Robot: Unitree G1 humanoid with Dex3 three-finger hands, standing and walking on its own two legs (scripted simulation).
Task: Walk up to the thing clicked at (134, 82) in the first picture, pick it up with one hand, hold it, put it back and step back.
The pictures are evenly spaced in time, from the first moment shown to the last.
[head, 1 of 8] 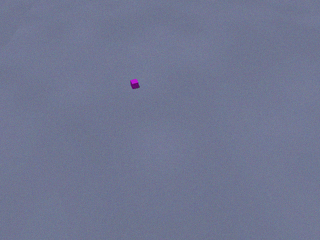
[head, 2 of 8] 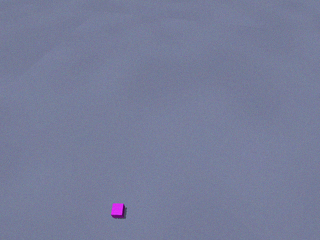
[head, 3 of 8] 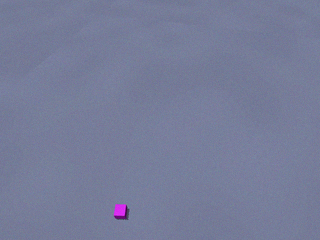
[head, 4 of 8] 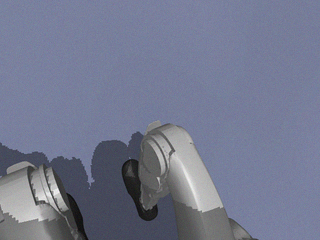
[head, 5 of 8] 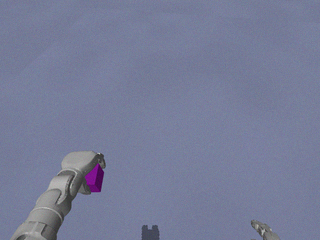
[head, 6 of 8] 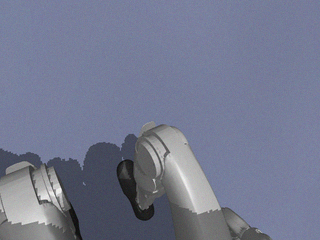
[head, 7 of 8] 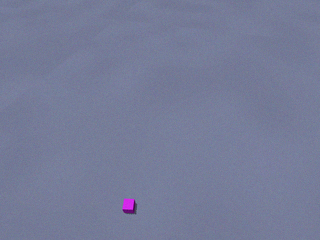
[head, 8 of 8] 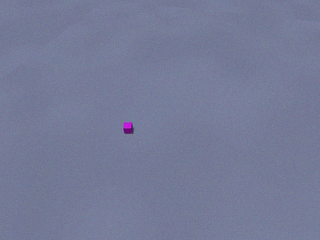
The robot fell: no
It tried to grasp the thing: yes
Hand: left
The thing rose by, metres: 0.67
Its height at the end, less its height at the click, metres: +0.00
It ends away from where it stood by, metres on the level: 0.01
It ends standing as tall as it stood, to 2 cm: yes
